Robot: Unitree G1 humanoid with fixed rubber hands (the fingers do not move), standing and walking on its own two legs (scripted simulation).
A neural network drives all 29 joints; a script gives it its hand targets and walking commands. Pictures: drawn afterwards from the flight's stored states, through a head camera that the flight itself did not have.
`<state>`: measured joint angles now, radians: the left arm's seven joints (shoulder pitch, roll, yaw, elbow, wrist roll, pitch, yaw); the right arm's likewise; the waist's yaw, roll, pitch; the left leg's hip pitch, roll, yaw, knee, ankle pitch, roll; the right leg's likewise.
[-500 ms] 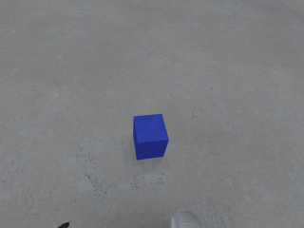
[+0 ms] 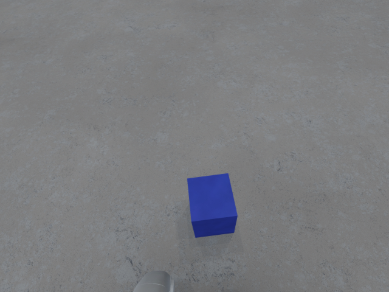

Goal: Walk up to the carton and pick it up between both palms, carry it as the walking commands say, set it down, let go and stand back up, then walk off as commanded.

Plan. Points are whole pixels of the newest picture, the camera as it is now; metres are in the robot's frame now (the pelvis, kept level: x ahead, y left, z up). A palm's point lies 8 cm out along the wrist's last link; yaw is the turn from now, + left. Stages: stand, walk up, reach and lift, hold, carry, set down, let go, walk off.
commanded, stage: walk up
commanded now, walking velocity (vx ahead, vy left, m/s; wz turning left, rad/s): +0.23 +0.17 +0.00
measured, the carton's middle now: (211, 206) +0.54 +0.00 -0.66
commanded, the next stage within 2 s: none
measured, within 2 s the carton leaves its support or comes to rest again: neither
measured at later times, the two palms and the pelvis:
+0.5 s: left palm out of the picture +0.10 +0.33 -0.16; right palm out of the picture +0.13 -0.13 -0.13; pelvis +0.09 +0.09 +0.00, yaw +0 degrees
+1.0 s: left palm out of the picture +0.10 +0.29 -0.14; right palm out of the picture +0.09 -0.15 -0.15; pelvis +0.10 +0.08 +0.00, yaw +0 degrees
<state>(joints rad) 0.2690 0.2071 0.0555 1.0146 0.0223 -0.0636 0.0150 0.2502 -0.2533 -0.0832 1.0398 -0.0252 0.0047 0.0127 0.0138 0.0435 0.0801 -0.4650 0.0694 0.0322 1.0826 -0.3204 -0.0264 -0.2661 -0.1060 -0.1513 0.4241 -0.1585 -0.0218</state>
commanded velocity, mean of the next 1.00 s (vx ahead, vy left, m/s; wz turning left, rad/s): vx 0.07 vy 0.04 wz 0.00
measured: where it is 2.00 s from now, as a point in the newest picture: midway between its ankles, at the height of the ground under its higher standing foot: outside the picture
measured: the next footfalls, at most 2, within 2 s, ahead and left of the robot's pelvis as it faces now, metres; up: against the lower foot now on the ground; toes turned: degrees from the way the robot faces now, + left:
left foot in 0.28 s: +0.14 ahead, +0.21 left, +0.00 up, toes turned +8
right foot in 0.62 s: +0.14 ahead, -0.02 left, +0.00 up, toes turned -4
